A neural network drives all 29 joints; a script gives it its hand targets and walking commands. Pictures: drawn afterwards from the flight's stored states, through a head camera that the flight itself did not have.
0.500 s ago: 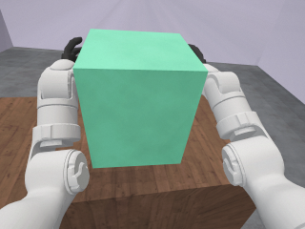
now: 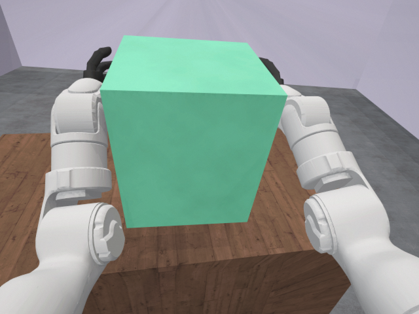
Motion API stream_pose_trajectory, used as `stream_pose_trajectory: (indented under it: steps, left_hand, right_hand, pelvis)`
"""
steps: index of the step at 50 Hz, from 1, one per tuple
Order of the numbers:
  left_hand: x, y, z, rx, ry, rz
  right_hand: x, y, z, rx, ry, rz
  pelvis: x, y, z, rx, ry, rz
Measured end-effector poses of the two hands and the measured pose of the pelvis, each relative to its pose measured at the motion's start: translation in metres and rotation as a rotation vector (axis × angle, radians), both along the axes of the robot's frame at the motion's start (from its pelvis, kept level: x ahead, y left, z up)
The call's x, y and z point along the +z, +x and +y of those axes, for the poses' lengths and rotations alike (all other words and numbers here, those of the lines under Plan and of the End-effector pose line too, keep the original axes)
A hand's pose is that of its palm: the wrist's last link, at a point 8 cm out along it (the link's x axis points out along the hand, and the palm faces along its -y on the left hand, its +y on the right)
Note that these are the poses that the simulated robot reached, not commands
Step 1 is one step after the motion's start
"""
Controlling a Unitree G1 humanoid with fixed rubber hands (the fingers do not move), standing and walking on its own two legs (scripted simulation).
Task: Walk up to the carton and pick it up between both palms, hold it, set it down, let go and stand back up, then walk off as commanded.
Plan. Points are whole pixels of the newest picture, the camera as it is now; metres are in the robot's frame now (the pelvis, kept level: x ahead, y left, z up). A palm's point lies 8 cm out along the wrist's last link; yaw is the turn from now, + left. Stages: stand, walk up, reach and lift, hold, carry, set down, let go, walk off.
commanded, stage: hold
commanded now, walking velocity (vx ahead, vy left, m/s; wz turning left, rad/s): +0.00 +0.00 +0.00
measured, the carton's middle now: (188, 133) +0.34 +0.01 +0.25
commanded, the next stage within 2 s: set down in 1.00 s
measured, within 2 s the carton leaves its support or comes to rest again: neither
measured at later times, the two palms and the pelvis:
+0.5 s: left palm (95, 97) +0.39 +0.17 +0.29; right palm (266, 101) +0.38 -0.13 +0.29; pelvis +0.01 +0.01 +0.00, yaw +0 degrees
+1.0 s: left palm (92, 84) +0.38 +0.17 +0.32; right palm (270, 92) +0.38 -0.14 +0.31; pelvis +0.00 +0.00 +0.00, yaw +0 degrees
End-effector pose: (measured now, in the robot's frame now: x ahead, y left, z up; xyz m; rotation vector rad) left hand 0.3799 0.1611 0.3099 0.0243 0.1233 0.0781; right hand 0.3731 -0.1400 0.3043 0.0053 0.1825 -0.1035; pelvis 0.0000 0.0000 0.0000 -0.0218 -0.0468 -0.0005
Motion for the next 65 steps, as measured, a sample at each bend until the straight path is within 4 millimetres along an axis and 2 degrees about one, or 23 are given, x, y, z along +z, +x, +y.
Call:
stream_pose_trajectory:
  steps: [9,18,24,30,38,47,53,61,65]
  left_hand:
    - [0.007,0.007,0.005,-0.006,0.004,0.003]
    - [-0.007,0.014,0.007,-0.02,0.01,0.014]
    - [-0.016,0.012,0.006,-0.015,0.006,0.008]
    - [-0.015,0.004,0.004,0.003,0.0,-0.006]
    - [-0.006,-0.005,0.0,0.011,0.001,-0.008]
    - [0.008,0.0,0.002,-0.002,-0.005,-0.006]
    - [0.01,0.007,0.007,-0.006,-0.009,0.0]
    - [0.014,0.007,0.018,0.017,-0.057,-0.081]
    - [0.022,0.008,0.026,0.02,-0.041,-0.129]
  right_hand:
    - [0.005,0.006,0.005,0.0,-0.008,0.003]
    - [-0.004,0.011,0.007,-0.007,-0.02,0.014]
    - [-0.01,0.01,0.006,-0.007,-0.009,0.009]
    - [-0.011,0.005,0.004,0.003,0.0,-0.005]
    - [-0.005,-0.002,0.0,0.007,0.009,-0.007]
    - [0.007,-0.001,0.002,0.001,-0.006,-0.007]
    - [0.009,0.006,0.007,0.001,-0.002,0.002]
    - [0.018,0.013,0.017,0.013,0.029,-0.076]
    - [0.022,0.017,0.025,0.023,0.019,-0.125]
  pelvis:
    - [0.0,0.003,0.0,0.003,0.0,0.017]
    - [0.0,0.01,0.006,0.005,-0.003,0.013]
    - [0.0,0.011,0.008,0.004,-0.003,0.003]
    - [0.0,0.009,0.008,0.001,-0.002,-0.005]
    - [0.0,0.002,0.002,0.002,-0.001,-0.013]
    - [0.0,-0.002,-0.002,0.001,0.001,0.008]
    - [0.0,0.001,0.0,0.002,0.001,0.022]
    - [0.0,0.009,0.006,0.013,0.004,-0.002]
    - [-0.001,0.013,0.008,0.012,0.005,-0.014]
